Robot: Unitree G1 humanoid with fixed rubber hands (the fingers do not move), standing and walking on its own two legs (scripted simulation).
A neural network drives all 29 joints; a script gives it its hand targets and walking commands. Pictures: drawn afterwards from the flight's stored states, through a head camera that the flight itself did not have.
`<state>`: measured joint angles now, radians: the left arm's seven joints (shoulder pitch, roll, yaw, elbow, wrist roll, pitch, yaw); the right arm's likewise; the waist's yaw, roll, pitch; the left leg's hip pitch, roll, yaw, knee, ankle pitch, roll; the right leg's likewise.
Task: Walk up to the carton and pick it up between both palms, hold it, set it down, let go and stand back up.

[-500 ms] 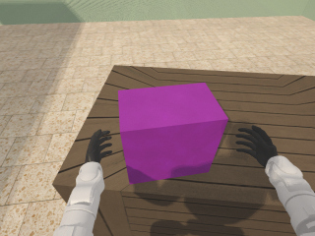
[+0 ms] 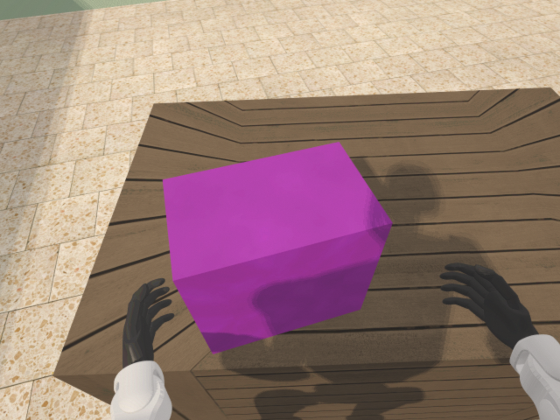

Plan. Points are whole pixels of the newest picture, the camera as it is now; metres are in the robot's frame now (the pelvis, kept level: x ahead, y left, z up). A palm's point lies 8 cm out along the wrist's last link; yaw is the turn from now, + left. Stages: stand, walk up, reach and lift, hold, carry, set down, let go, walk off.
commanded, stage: set down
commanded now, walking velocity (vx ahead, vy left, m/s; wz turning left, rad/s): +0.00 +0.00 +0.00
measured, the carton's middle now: (273, 252) +0.37 +0.06 +0.02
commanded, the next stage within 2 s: none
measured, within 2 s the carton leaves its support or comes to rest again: neither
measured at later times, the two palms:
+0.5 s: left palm (121, 406) +0.14 +0.23 +0.03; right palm (536, 408) +0.17 -0.25 +0.03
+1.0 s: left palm (149, 376) +0.18 +0.21 +0.00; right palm out of the picture +0.16 -0.30 +0.03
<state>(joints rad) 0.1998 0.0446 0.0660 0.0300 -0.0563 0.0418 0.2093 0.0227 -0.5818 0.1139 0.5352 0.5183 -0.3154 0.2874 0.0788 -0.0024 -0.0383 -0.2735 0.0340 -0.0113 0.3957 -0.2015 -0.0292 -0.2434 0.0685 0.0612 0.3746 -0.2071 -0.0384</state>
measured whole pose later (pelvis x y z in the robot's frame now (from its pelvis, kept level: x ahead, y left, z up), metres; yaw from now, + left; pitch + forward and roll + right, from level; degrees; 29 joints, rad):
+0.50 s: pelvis -0.03 -0.01 +0.00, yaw +2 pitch -4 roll +0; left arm 0.31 0.09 0.07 0.03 -0.03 0.08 0.17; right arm 0.32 -0.44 0.04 0.30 0.42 -0.13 0.21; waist 0.05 -0.05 -0.05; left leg -0.11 0.03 -0.03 0.32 -0.14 -0.04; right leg -0.08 0.06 0.03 0.34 -0.18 -0.05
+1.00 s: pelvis -0.01 +0.02 +0.00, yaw -5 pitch -1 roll +0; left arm 0.32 0.00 0.06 0.01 0.04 0.13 0.23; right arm 0.22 -0.59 0.01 0.49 0.51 -0.17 0.36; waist 0.06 -0.06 -0.01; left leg -0.17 0.02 0.04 0.41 -0.23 0.00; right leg -0.17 0.05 0.10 0.39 -0.21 -0.01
